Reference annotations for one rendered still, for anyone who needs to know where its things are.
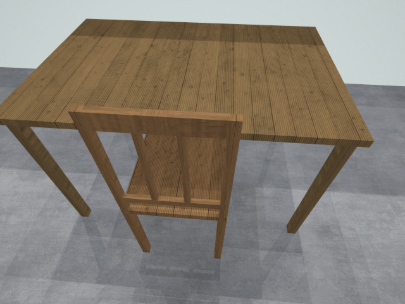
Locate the table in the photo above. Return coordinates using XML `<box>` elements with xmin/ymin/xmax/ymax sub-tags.
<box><xmin>0</xmin><ymin>19</ymin><xmax>374</xmax><ymax>234</ymax></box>

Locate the chair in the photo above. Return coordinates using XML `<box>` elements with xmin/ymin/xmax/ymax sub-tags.
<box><xmin>68</xmin><ymin>105</ymin><xmax>243</xmax><ymax>259</ymax></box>

